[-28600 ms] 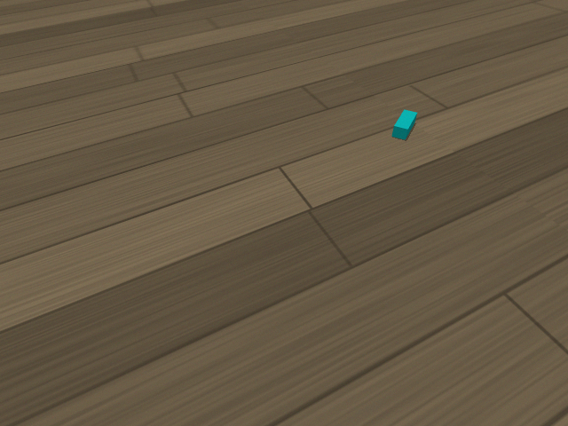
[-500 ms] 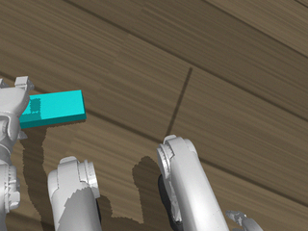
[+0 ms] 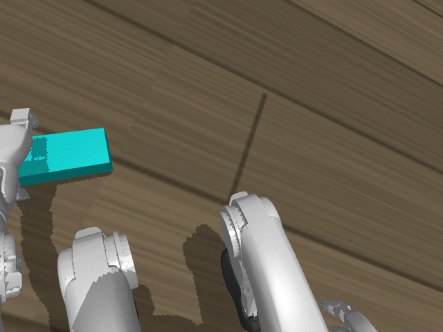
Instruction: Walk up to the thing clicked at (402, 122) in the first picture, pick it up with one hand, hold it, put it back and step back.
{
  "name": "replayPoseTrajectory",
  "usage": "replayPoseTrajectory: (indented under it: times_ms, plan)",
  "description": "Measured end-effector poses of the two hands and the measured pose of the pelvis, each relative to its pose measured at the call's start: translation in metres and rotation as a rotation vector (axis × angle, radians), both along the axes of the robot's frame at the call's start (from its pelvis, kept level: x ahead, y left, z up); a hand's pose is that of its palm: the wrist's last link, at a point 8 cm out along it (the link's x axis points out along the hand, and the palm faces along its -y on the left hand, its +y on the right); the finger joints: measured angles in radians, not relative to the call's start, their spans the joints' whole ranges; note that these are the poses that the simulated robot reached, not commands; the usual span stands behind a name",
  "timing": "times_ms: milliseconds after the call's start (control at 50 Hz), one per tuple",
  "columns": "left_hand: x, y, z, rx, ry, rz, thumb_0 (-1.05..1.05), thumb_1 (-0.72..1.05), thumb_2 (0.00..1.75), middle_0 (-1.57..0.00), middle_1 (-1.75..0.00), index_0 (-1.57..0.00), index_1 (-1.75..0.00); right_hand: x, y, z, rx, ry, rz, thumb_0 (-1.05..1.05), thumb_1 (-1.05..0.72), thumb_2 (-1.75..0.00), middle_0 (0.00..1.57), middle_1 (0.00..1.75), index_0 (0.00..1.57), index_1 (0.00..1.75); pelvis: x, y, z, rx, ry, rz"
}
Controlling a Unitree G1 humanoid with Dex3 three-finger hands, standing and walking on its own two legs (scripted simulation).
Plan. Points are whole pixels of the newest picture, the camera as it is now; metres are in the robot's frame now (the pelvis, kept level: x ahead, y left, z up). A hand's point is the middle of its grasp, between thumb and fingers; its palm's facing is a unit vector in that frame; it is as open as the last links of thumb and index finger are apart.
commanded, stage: rise first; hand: left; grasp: from above
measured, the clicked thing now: (59, 157) +0.50 +0.25 -0.29
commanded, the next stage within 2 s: approach in 0.90 s
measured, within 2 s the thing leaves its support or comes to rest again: neither
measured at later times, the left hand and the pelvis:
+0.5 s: hand (8, 161) +0.46 +0.29 -0.16, palm faces -0.43 -0.04 -0.90, open 14.2 cm; pelvis +0.00 +0.00 +0.01, yaw +0 degrees
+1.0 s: hand (9, 162) +0.46 +0.29 -0.15, palm faces -0.43 -0.04 -0.90, open 14.2 cm; pelvis +0.00 +0.00 +0.01, yaw +0 degrees
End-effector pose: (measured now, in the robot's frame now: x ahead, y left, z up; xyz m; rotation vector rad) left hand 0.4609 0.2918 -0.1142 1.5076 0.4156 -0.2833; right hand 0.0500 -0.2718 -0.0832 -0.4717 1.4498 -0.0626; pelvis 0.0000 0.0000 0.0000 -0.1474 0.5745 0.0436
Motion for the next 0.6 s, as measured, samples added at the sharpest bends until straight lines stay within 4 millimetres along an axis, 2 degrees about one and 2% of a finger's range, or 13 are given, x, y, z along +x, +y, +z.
replayPoseTrajectory:
  times_ms: [220,600]
  plan:
    - [0.005,0.002,0.002,0.012,0.001,0.005,0.00,-0.55,1.03,-0.08,-1.01,-0.08,-1.01,-0.005,0.004,0.000,0.013,0.019,-0.012,0.00,-0.92,-0.90,0.21,0.30,0.20,0.30,0.003,0.002,0.002,-0.003,0.010,0.000]
    - [0.002,0.004,0.019,0.011,0.006,-0.002,0.00,-0.55,1.04,-0.09,-1.01,-0.08,-1.01,0.007,0.004,0.002,0.023,-0.017,-0.002,0.00,-0.92,-0.90,0.21,0.30,0.20,0.30,0.000,0.002,0.007,-0.002,0.006,0.004]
